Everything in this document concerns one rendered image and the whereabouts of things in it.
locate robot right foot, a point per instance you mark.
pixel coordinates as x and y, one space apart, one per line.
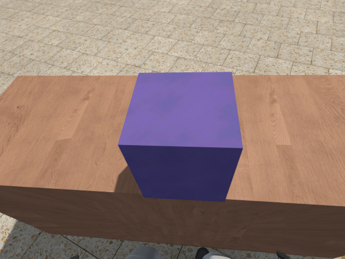
201 252

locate carton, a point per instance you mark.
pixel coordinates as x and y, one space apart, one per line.
181 137

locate left robot thigh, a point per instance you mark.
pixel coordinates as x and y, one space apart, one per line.
144 252

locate pedestal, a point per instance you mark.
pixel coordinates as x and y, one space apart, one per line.
62 171

